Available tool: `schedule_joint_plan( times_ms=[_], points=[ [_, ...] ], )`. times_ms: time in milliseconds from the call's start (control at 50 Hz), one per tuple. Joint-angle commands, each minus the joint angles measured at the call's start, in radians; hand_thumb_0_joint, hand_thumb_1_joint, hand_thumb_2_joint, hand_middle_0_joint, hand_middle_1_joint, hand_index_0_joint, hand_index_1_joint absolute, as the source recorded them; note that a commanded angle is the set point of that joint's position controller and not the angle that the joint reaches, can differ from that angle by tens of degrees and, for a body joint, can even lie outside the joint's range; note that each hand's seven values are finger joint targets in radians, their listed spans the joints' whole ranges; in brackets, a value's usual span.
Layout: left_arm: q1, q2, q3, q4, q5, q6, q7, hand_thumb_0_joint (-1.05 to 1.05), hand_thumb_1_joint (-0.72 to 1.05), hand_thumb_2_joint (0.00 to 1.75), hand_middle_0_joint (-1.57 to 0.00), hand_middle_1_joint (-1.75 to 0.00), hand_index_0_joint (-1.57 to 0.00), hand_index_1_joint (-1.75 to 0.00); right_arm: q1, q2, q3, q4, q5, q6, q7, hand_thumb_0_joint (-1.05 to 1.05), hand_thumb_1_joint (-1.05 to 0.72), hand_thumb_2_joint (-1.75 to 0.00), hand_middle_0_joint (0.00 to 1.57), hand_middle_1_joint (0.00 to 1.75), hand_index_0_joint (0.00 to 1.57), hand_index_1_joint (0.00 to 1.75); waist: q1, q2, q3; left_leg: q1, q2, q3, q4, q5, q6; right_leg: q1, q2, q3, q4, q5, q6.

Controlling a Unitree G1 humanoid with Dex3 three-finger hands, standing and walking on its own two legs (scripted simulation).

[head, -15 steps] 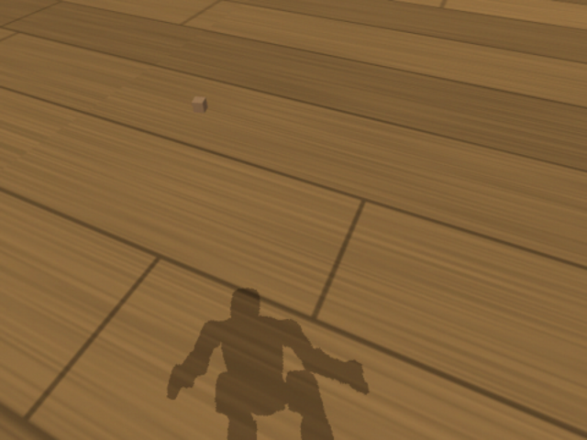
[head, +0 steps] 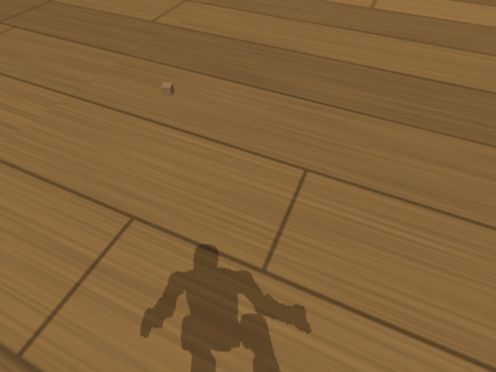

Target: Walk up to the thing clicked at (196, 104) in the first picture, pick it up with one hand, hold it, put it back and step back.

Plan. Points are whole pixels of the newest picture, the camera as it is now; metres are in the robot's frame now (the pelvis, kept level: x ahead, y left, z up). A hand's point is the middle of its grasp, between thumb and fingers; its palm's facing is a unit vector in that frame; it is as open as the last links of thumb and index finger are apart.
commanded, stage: stand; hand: left
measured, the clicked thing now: (167, 89) +2.03 +0.55 -0.75
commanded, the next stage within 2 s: walk up in 0.82 s
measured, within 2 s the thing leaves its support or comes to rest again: neither
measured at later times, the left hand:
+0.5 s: hand out of the picture +0.07 +0.25 -0.16, palm faces -0.04 -0.94 -0.33, open 7.4 cm
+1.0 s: hand out of the picture +0.07 +0.29 -0.15, palm faces +0.08 -0.93 -0.36, open 7.4 cm
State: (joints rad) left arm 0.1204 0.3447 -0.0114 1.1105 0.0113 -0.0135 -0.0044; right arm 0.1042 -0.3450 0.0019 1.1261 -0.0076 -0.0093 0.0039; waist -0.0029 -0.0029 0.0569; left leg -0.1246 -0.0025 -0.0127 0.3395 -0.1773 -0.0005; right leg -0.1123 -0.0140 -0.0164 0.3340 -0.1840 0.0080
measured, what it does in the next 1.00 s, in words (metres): stands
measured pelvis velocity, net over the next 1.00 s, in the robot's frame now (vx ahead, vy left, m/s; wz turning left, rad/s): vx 0.03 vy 0.01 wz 0.07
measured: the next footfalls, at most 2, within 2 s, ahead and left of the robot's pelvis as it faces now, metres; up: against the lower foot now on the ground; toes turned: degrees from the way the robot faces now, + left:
left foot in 1.16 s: +0.19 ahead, +0.22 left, +0.00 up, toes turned +13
right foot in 1.66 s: +0.54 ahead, -0.01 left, +0.00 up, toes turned +2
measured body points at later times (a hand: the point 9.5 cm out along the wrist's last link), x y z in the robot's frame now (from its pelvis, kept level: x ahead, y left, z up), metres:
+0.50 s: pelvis +0.00 +0.00 +0.00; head +0.02 +0.00 +0.45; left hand +0.08 +0.30 -0.13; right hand +0.08 -0.30 -0.13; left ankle +0.01 +0.12 -0.75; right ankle +0.00 -0.12 -0.75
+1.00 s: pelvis +0.03 +0.01 -0.01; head +0.03 +0.02 +0.44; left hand +0.07 +0.34 -0.12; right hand +0.12 -0.31 -0.12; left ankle +0.03 +0.13 -0.71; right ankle +0.00 -0.12 -0.75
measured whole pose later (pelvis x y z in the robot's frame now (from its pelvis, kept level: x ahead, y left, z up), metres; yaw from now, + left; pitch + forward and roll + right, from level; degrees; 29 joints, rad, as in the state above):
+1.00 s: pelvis +0.03 +0.01 -0.01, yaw +4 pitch -1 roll -1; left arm 0.21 0.39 0.06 1.01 0.04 -0.07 -0.06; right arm 0.19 -0.42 -0.07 1.06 -0.04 -0.01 0.07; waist 0.03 0.02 0.01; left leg -0.38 0.03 -0.01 0.82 -0.41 0.02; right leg -0.10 -0.03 -0.08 0.39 -0.28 -0.03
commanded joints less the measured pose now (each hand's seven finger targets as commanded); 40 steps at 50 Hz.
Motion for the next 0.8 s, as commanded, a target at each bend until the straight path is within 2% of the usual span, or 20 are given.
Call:
schedule_joint_plan(
  times_ms=[0, 180, 260, 300, 480, 500, 600, 780],
  points=[
    [-0.038, 0.212, 0.044, -0.060, -0.004, -0.024, 0.016, 0.00, 0.90, 0.90, -0.20, -0.30, -0.20, -0.30, -0.027, -0.204, -0.037, -0.057, 0.001, -0.023, -0.010, 0.00, -0.90, -0.90, 0.20, 0.30, 0.20, 0.30, 0.000, 0.001, -0.083, 0.010, 0.122, -0.093, -0.047, 0.135, 0.028, 0.016, -0.121, 0.095, -0.055, 0.119, -0.033],
    [-0.033, 0.209, 0.046, -0.058, -0.003, -0.022, 0.014, 0.00, 0.90, 0.90, -0.20, -0.30, -0.20, -0.30, -0.032, -0.207, -0.037, -0.060, 0.001, -0.024, -0.011, 0.00, -0.90, -0.90, 0.20, 0.30, 0.20, 0.30, 0.004, 0.005, -0.071, 0.009, 0.123, -0.096, -0.055, 0.124, 0.023, 0.007, -0.115, 0.092, -0.060, 0.093, -0.034],
    [-0.033, 0.210, 0.047, -0.061, -0.001, -0.021, 0.013, 0.00, 0.90, 0.90, -0.20, -0.30, -0.20, -0.30, -0.036, -0.214, -0.038, -0.064, 0.000, -0.026, -0.013, 0.00, -0.90, -0.90, 0.20, 0.30, 0.20, 0.30, 0.007, 0.010, -0.094, 0.017, 0.127, -0.095, -0.049, 0.141, 0.028, 0.026, -0.122, 0.095, -0.053, 0.116, -0.035],
    [-0.037, 0.209, 0.046, -0.059, -0.002, -0.020, 0.012, 0.00, 0.90, 0.90, -0.20, -0.30, -0.20, -0.30, -0.027, -0.208, -0.034, -0.059, 0.001, -0.026, -0.013, 0.00, -0.90, -0.90, 0.20, 0.30, 0.20, 0.30, 0.004, 0.013, -0.072, 0.001, 0.125, -0.096, -0.062, 0.126, 0.025, 0.018, -0.119, 0.094, -0.056, 0.104, -0.034],
    [-0.030, 0.210, 0.044, -0.055, -0.003, -0.020, 0.013, 0.00, 0.90, 0.90, -0.20, -0.30, -0.20, -0.30, -0.025, -0.213, -0.036, -0.058, 0.001, -0.026, -0.013, 0.00, -0.90, -0.90, 0.20, 0.30, 0.20, 0.30, 0.005, 0.005, -0.082, 0.015, 0.125, -0.095, -0.059, 0.149, 0.027, 0.022, -0.119, 0.091, -0.053, 0.113, -0.031],
    [-0.030, 0.214, 0.045, -0.058, -0.001, -0.021, 0.015, 0.00, 0.90, 0.90, -0.20, -0.30, -0.20, -0.30, -0.031, -0.217, -0.040, -0.062, 0.001, -0.026, -0.014, 0.00, -0.90, -0.90, 0.20, 0.30, 0.20, 0.30, 0.005, 0.005, -0.094, 0.029, 0.129, -0.095, -0.054, 0.174, 0.027, 0.028, -0.121, 0.090, -0.048, 0.135, -0.032],
    [-0.030, 0.216, 0.047, -0.055, -0.002, -0.020, 0.014, 0.00, 0.90, 0.90, -0.20, -0.30, -0.20, -0.30, -0.027, -0.209, -0.036, -0.060, 0.001, -0.026, -0.013, 0.00, -0.90, -0.90, 0.20, 0.30, 0.20, 0.30, 0.004, -0.003, -0.079, 0.015, 0.125, -0.096, -0.062, 0.135, 0.026, 0.024, -0.121, 0.092, -0.056, 0.107, -0.031],
    [-0.031, 0.211, 0.044, -0.057, -0.001, -0.020, 0.014, 0.00, 0.90, 0.90, -0.20, -0.30, -0.20, -0.30, -0.026, -0.213, -0.036, -0.061, 0.001, -0.028, -0.014, 0.00, -0.90, -0.90, 0.20, 0.30, 0.20, 0.30, 0.005, 0.009, -0.088, 0.025, 0.130, -0.095, -0.058, 0.174, 0.026, 0.032, -0.122, 0.089, -0.047, 0.139, -0.031]
  ],
)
